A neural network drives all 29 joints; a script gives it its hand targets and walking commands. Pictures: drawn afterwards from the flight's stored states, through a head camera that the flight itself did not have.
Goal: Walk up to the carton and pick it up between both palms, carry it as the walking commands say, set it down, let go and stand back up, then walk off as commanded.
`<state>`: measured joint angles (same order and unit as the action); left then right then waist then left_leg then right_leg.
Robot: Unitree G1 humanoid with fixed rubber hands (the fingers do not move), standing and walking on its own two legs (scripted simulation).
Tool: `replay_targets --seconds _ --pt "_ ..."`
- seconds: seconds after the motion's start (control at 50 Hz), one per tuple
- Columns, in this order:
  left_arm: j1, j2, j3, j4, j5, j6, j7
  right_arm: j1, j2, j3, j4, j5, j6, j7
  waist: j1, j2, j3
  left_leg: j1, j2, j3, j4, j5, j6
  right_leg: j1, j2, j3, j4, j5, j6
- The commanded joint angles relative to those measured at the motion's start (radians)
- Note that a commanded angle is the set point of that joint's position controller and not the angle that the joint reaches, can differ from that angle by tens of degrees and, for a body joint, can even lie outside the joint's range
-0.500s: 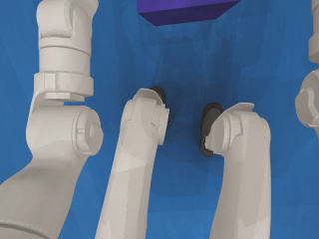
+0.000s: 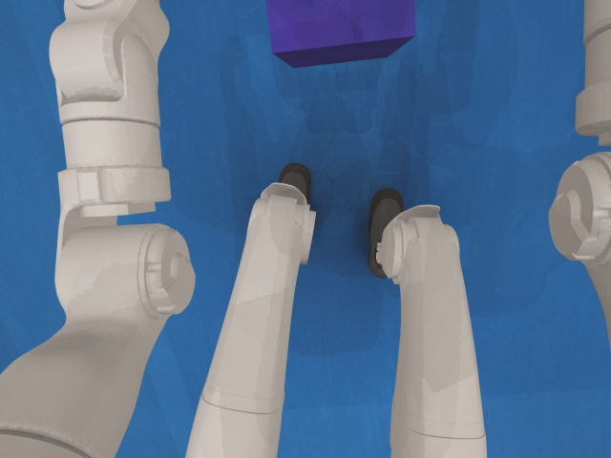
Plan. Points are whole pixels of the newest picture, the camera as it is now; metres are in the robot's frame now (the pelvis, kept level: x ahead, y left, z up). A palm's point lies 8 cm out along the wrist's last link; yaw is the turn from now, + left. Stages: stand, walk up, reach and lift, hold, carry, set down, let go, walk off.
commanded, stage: set down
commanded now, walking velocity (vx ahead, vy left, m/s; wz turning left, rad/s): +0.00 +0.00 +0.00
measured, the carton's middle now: out of the picture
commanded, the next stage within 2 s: let go in 0.32 s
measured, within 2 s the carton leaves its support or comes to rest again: neither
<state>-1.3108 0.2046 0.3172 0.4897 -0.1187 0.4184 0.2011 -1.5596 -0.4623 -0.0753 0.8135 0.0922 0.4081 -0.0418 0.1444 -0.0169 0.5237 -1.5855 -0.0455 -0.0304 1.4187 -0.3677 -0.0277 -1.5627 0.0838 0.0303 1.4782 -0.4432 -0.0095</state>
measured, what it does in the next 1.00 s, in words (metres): rises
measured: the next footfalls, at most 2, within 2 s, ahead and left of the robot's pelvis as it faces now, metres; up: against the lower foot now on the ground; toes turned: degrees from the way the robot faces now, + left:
none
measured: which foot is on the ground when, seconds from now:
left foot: down 0.00-1.00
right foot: down 0.00-1.00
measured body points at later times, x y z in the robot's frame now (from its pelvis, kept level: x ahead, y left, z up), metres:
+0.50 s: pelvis +0.02 +0.01 +0.09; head +0.38 +0.05 +0.34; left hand +0.51 +0.24 -0.07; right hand +0.59 -0.10 -0.07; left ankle +0.13 +0.12 -0.55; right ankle +0.10 -0.10 -0.55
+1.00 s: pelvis +0.08 +0.02 +0.16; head +0.24 +0.02 +0.58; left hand +0.34 +0.26 +0.07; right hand +0.42 -0.16 +0.06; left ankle +0.13 +0.12 -0.55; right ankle +0.10 -0.10 -0.55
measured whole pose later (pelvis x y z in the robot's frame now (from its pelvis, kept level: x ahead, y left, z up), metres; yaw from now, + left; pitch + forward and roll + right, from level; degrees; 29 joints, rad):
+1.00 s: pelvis +0.08 +0.02 +0.16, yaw +1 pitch +17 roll +0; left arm -0.16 0.16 0.10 0.50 0.04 0.13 -0.08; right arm -0.35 -0.13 -0.18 0.63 -0.10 0.14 -0.06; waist 0.09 0.03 0.04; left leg -0.76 -0.05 -0.06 0.68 -0.21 0.01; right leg -0.72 0.05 0.06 0.70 -0.29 0.00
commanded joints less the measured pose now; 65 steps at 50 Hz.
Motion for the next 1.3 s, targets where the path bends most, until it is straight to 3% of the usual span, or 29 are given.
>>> replay_targets --seconds 0.0,0.06,0.08,0.18,0.2,0.26,0.28,0.32,0.38,0.44,0.46,0.48,0.5,0.56,0.58,0.62,0.68,0.74,0.78,0.8,0.84,0.88,0.98,1.06,1.12,1.16,1.28 --pt "-0.264 0.126 -0.01 -0.207 0.001 -0.034 0.001 -0.321 -0.139 -0.049 -0.166 -0.023 -0.034 0.009 0.057 -0.085 -2.166 0.783 -0.037 0.105 -0.207 0.396 -0.019 0.782 0.031 -0.033 -0.229 0.332 0.001" --pt "-0.246 0.114 0.002 -0.221 0.015 -0.04 0.003 -0.296 -0.144 -0.054 -0.181 -0.027 -0.044 0.02 0.063 -0.079 -2.145 0.874 -0.029 0.091 -0.264 0.431 -0.02 0.8 0.03 -0.029 -0.298 0.349 -0.003" --pt "-0.241 0.112 -0.002 -0.22 0.015 -0.042 0.003 -0.29 -0.14 -0.065 -0.186 -0.028 -0.049 0.023 0.049 -0.075 -2.136 0.897 -0.03 0.088 -0.283 0.443 -0.019 0.801 0.032 -0.031 -0.317 0.358 0.002" --pt "-0.246 0.071 0.015 -0.146 0.059 -0.081 -0.007 -0.293 -0.104 -0.08 -0.094 -0.051 -0.084 0.04 0.071 -0.07 -1.948 0.86 -0.023 0.085 -0.383 0.401 -0.015 0.816 0.012 -0.002 -0.416 0.339 0.015" --pt "-0.263 0.06 0.012 -0.146 0.059 -0.09 -0.008 -0.313 -0.108 -0.099 -0.091 -0.065 -0.094 0.045 0.054 -0.08 -1.945 0.889 -0.023 0.079 -0.392 0.402 -0.017 0.802 0.014 -0.006 -0.431 0.325 0.017" --pt "-0.248 0.046 0.026 -0.048 0.103 -0.119 -0.025 -0.277 -0.09 -0.118 -0.004 -0.097 -0.121 0.052 0.052 -0.07 -1.865 0.941 -0.018 0.07 -0.416 0.397 -0.021 0.743 0.017 -0.015 -0.467 0.284 0.022" --pt "-0.234 0.042 0.024 -0.032 0.113 -0.129 -0.032 -0.255 -0.076 -0.132 0.027 -0.111 -0.129 0.05 0.038 -0.065 -1.853 0.957 -0.018 0.068 -0.422 0.406 -0.026 0.743 0.016 -0.023 -0.473 0.295 0.024" --pt "-0.207 0.047 0.021 -0.022 0.132 -0.148 -0.05 -0.219 -0.051 -0.132 0.006 -0.134 -0.143 0.038 0.033 -0.072 -1.89 1.013 -0.016 0.067 -0.419 0.434 -0.032 0.789 0.016 -0.03 -0.483 0.333 0.028" --pt "-0.118 0.079 0.0 -0.059 0.168 -0.166 -0.065 -0.105 -0.022 -0.13 -0.067 -0.153 -0.157 -0.001 0.026 -0.022 -2.027 1.174 -0.019 0.058 -0.406 0.564 -0.044 0.854 0.024 -0.036 -0.47 0.432 0.032" --pt "0.01 0.124 -0.031 -0.2 0.176 -0.172 -0.091 0.05 0.019 -0.125 -0.264 -0.16 -0.156 -0.065 0.015 0.018 -2.198 1.333 -0.027 0.052 -0.399 0.689 -0.043 0.986 0.03 -0.029 -0.483 0.55 0.037" --pt "0.088 0.12 -0.047 -0.239 0.172 -0.169 -0.099 0.137 0.043 -0.122 -0.328 -0.162 -0.154 -0.085 -0.002 0.011 -2.222 1.398 -0.027 0.045 -0.402 0.736 -0.042 1.017 0.032 -0.031 -0.491 0.58 0.039" --pt "0.104 0.132 -0.064 -0.288 0.16 -0.165 -0.105 0.142 0.046 -0.137 -0.402 -0.161 -0.15 -0.099 -0.006 0.027 -2.219 1.435 -0.032 0.035 -0.403 0.753 -0.034 0.992 0.036 -0.023 -0.499 0.563 0.041" --pt "0.175 0.147 -0.067 -0.298 0.162 -0.159 -0.113 0.213 0.061 -0.128 -0.416 -0.157 -0.142 -0.112 -0.008 0.001 -2.193 1.458 -0.029 0.031 -0.413 0.732 -0.032 1.002 0.038 -0.028 -0.513 0.53 0.04" --pt "0.328 0.163 -0.093 -0.328 0.159 -0.142 -0.139 0.342 0.133 -0.117 -0.522 -0.145 -0.127 -0.137 0.007 0.0 -2.027 1.445 -0.023 0.022 -0.456 0.681 -0.02 0.988 0.038 -0.018 -0.563 0.46 0.042" --pt "0.415 0.144 -0.117 -0.35 0.153 -0.142 -0.148 0.417 0.138 -0.124 -0.534 -0.165 -0.126 -0.135 -0.01 0.002 -1.977 1.429 -0.019 0.019 -0.48 0.657 -0.024 1.007 0.037 -0.019 -0.577 0.442 0.038" --pt "0.491 0.134 -0.137 -0.346 0.141 -0.148 -0.174 0.459 0.174 -0.115 -0.563 -0.157 -0.131 -0.124 -0.006 0.008 -1.844 1.393 -0.013 0.009 -0.514 0.603 -0.021 0.981 0.03 -0.022 -0.601 0.393 0.038" --pt "0.597 0.121 -0.157 -0.272 0.129 -0.173 -0.205 0.578 0.195 -0.115 -0.513 -0.168 -0.161 -0.098 -0.021 -0.002 -1.666 1.36 0.003 -0.018 -0.554 0.569 -0.02 0.925 0.022 -0.031 -0.635 0.337 0.036" --pt "0.792 0.095 -0.183 -0.256 0.132 -0.223 -0.229 0.785 0.225 -0.128 -0.499 -0.2 -0.2 -0.092 -0.041 0.024 -1.587 1.421 0.01 -0.037 -0.594 0.628 -0.031 0.928 0.015 -0.031 -0.682 0.366 0.036" --pt "0.861 0.064 -0.198 -0.203 0.134 -0.259 -0.244 0.89 0.246 -0.135 -0.429 -0.216 -0.23 -0.075 -0.063 0.045 -1.412 1.379 0.018 -0.044 -0.642 0.571 -0.033 0.878 0.011 -0.026 -0.728 0.322 0.028" --pt "0.906 0.054 -0.193 -0.15 0.141 -0.274 -0.254 0.934 0.253 -0.134 -0.384 -0.219 -0.244 -0.065 -0.058 0.044 -1.308 1.332 0.024 -0.042 -0.671 0.529 -0.027 0.873 0.008 -0.025 -0.75 0.301 0.027" --pt "0.954 0.057 -0.18 -0.101 0.15 -0.302 -0.269 1.006 0.264 -0.133 -0.322 -0.215 -0.266 -0.045 -0.062 0.033 -1.146 1.248 0.021 -0.022 -0.749 0.364 -0.014 0.916 -0.007 -0.018 -0.806 0.237 0.024" --pt "1.044 0.057 -0.179 -0.114 0.159 -0.324 -0.279 1.144 0.24 -0.142 -0.278 -0.209 -0.292 -0.029 -0.09 0.037 -1.071 1.247 0.022 0.001 -0.812 0.261 -0.009 1.005 -0.031 -0.015 -0.868 0.208 0.027" --pt "1.177 0.035 -0.211 -0.155 0.157 -0.367 -0.284 1.285 0.246 -0.113 -0.281 -0.16 -0.349 0.007 -0.091 0.051 -0.866 1.295 0.031 0.004 -0.889 0.205 0.008 1.054 -0.046 -0.016 -0.954 0.149 0.013" --pt "1.221 0.051 -0.22 -0.183 0.131 -0.382 -0.273 1.293 0.234 -0.096 -0.327 -0.137 -0.368 0.034 -0.084 0.063 -0.759 1.317 0.025 0.014 -0.935 0.142 0.014 1.11 -0.049 -0.019 -1.001 0.083 0.0" --pt "1.35 0.063 -0.225 -0.203 0.123 -0.388 -0.273 1.404 0.228 -0.061 -0.399 -0.135 -0.38 0.047 -0.077 0.039 -0.797 1.41 0.014 0.019 -0.957 0.233 0.018 1.223 -0.05 -0.016 -1.036 0.171 0.001" --pt "1.415 0.069 -0.223 -0.22 0.123 -0.393 -0.273 1.48 0.224 -0.043 -0.443 -0.136 -0.394 0.045 -0.075 -0.007 -0.8 1.459 0.004 0.026 -0.955 0.305 0.021 1.288 -0.047 -0.016 -1.046 0.257 0.007" --pt "1.498 0.086 -0.235 -0.192 0.12 -0.395 -0.276 1.651 0.205 -0.009 -0.5 -0.124 -0.407 0.042 -0.096 -0.05 -0.716 1.49 -0.009 0.029 -0.971 0.42 0.029 1.41 -0.059 0.009 -1.066 0.5 0.024"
